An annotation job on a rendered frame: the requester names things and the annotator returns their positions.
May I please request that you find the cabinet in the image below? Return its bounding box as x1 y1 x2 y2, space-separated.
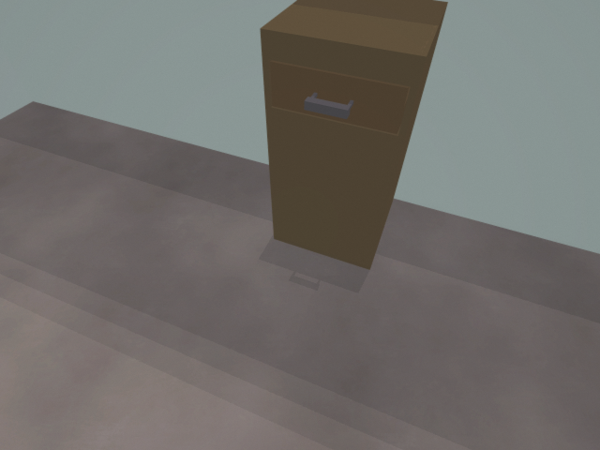
260 0 448 270

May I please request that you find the drawer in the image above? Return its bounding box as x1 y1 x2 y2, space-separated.
270 60 411 134

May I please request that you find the handle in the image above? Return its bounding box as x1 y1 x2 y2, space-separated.
304 93 353 119

